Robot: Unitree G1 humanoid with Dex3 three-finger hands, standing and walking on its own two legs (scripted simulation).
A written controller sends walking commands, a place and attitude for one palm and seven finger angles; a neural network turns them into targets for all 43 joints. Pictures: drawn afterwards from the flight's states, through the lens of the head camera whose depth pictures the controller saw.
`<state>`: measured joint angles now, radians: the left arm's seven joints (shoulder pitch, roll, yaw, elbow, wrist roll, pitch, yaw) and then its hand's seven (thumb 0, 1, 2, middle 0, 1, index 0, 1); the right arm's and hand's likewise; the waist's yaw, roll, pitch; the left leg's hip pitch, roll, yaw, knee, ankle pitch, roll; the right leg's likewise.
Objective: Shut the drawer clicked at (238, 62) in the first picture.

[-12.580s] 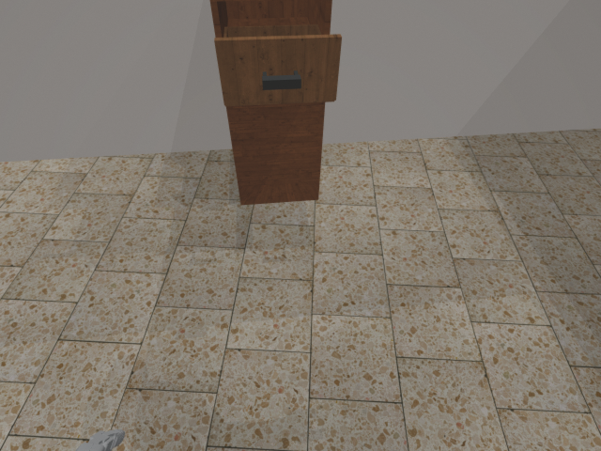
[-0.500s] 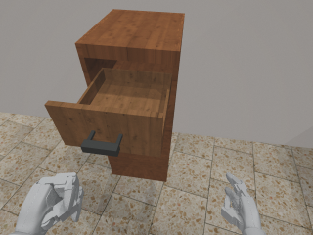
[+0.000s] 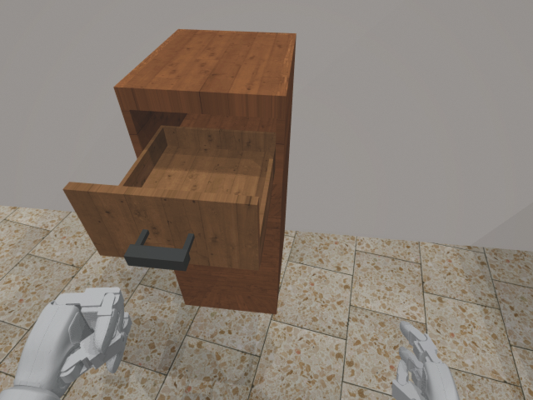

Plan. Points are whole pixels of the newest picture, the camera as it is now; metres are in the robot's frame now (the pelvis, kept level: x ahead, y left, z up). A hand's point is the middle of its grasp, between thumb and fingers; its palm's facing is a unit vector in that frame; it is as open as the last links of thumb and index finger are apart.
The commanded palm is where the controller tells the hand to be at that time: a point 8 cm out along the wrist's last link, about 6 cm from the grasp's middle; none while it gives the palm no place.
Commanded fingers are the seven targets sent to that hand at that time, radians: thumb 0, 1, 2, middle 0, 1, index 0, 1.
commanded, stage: raise the hand and make a fist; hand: left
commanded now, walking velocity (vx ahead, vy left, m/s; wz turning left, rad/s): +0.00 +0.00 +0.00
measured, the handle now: (162, 247) +0.36 +0.22 +0.03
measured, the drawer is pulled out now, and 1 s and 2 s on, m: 0.28 0.28 0.27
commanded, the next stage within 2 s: bring the fist close to the handle in 0.06 s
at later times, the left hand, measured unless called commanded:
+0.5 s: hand (134, 319) +0.20 +0.19 +0.09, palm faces +0.03 -0.99 -0.10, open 3.2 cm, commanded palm +0.16 +0.25 +0.10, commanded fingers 0.00 0.90 0.90 -1.40 -1.60 -1.40 -1.60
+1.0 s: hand (151, 316) +0.23 +0.19 +0.04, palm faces -0.05 -1.00 -0.03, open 3.2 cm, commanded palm +0.20 +0.25 +0.05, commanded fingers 0.00 0.90 0.90 -1.40 -1.60 -1.40 -1.60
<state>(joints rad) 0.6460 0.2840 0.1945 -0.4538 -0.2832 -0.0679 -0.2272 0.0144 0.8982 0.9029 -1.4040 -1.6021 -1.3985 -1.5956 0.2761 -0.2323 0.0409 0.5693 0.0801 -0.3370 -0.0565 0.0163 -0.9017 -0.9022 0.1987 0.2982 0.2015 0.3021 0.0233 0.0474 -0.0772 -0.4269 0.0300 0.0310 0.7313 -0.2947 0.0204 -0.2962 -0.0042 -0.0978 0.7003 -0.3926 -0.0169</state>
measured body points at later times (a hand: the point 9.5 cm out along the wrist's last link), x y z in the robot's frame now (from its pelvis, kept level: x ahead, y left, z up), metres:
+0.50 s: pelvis +0.03 -0.03 +0.00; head +0.02 -0.05 +0.45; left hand +0.19 +0.24 +0.10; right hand +0.21 -0.27 -0.06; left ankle +0.06 +0.10 -0.71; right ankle -0.01 -0.11 -0.72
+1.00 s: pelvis +0.01 +0.01 -0.02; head +0.04 +0.01 +0.43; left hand +0.22 +0.24 +0.05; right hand +0.18 -0.22 -0.09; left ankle +0.06 +0.10 -0.72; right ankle -0.01 -0.11 -0.72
